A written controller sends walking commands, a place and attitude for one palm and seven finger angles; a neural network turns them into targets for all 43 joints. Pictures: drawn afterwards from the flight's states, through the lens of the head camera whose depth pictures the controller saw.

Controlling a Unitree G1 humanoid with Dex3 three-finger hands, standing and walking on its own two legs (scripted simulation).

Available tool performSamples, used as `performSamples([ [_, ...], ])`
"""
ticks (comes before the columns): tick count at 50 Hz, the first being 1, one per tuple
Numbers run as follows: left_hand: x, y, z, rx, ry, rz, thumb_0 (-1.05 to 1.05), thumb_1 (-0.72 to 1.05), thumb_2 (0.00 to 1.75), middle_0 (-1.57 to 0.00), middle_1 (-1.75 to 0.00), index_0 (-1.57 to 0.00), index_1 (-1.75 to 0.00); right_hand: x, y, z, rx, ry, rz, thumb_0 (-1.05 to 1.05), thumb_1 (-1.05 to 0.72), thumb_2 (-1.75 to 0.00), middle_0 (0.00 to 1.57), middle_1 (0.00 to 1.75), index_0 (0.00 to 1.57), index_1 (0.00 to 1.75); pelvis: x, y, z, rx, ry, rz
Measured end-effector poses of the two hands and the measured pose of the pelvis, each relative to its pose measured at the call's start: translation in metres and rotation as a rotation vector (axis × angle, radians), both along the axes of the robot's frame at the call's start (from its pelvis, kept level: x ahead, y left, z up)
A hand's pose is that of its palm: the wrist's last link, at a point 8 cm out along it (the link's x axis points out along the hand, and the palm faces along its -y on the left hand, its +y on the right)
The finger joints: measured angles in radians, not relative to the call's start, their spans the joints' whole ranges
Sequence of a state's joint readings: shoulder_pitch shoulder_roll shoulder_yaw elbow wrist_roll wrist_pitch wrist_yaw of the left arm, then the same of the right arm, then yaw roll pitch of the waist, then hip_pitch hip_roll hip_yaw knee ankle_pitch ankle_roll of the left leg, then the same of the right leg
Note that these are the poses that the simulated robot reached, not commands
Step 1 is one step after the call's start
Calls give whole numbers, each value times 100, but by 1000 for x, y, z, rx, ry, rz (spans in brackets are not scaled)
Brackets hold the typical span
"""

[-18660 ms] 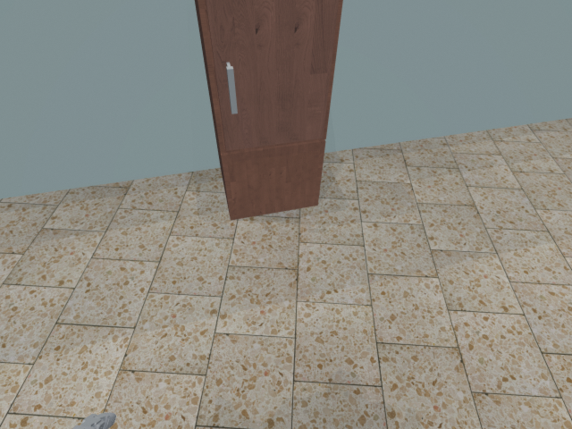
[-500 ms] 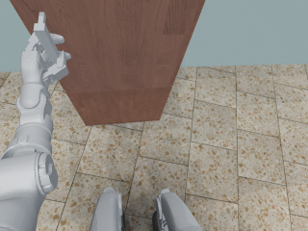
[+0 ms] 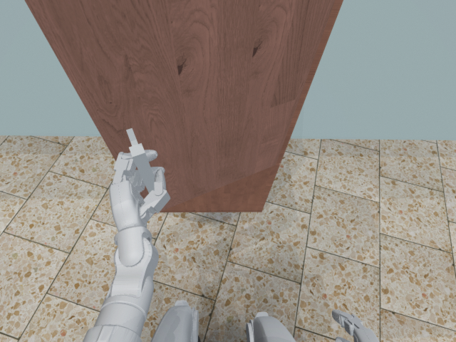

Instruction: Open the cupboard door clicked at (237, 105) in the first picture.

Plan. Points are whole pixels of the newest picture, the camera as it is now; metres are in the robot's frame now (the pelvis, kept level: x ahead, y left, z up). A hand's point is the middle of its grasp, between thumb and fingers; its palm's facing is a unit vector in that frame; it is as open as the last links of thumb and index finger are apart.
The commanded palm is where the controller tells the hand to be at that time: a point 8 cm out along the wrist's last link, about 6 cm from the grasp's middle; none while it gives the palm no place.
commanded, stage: pull the door open along its arc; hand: left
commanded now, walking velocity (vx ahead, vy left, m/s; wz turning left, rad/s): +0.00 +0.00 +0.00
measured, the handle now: (144, 166) +0.42 +0.16 +0.02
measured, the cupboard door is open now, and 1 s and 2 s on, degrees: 24 45 44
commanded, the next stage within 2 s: open thumb and fingers to let go in 0.32 s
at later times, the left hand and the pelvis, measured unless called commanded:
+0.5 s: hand (214, 239) +0.29 +0.03 +0.01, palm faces +0.39 -0.92 -0.05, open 5.8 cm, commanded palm +0.23 +0.08 +0.01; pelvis +0.00 -0.06 -0.01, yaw +5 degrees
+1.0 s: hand (205, 250) +0.27 +0.04 +0.01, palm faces +0.43 -0.90 -0.03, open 13.3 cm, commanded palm +0.22 +0.09 +0.01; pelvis -0.01 -0.06 -0.01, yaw +5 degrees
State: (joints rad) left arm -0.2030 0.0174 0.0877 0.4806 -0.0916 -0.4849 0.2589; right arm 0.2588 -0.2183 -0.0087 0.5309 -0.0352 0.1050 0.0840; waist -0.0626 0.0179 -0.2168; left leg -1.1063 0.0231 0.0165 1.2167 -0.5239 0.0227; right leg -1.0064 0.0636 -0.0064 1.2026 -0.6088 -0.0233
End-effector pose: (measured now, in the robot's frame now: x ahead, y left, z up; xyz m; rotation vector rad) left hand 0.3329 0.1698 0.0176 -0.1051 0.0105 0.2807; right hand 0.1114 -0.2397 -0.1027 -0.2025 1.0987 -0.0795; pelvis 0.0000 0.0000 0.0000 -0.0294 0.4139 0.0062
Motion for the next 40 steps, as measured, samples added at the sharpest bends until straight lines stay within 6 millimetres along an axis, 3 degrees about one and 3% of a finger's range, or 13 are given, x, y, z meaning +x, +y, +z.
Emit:
performSamples([
  [9,-55,-49,4,78,29,97,1,68,74,-33,-131,-35,-132,59,18,2,63,-156,118,0,-91,-90,20,30,20,30,-1,-16,-3,22,-35,21],
  [15,-87,-80,9,85,80,44,1,66,70,-32,-128,-37,-133,77,23,13,99,-237,139,1,-91,-90,20,30,20,30,4,-32,3,39,-63,31],
  [19,-95,-91,9,106,83,52,1,65,71,-32,-128,-37,-134,84,15,15,95,-273,157,1,-91,-90,20,30,20,30,6,-43,3,46,-66,48],
  [29,-84,-96,-2,127,77,146,-1,66,78,-36,-132,-40,-133,78,-22,-12,52,-234,170,1,-91,-90,20,30,20,30,0,-64,-9,68,-33,72],
  [34,-91,-93,-1,117,108,165,0,48,71,-36,-130,-40,-131,63,-34,-17,52,-189,140,1,-91,-90,20,30,20,30,1,-68,-6,81,-38,69],
  [40,-92,-93,0,113,90,153,1,14,57,-33,-124,-36,-127,49,-44,-18,40,-168,113,1,-91,-90,20,30,20,30,0,-70,-6,81,-38,63],
])
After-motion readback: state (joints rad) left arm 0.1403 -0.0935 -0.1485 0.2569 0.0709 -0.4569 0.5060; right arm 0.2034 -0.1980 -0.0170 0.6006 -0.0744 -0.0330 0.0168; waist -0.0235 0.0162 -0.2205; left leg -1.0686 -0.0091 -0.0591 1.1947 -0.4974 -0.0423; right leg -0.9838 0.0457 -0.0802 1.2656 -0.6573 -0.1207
